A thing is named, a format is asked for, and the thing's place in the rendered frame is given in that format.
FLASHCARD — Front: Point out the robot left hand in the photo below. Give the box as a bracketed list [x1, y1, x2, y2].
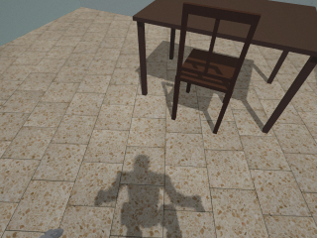
[39, 228, 63, 238]

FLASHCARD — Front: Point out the chair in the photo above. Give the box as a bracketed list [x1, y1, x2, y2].
[171, 2, 262, 134]

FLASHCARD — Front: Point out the table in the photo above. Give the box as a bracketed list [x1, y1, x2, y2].
[133, 0, 317, 134]

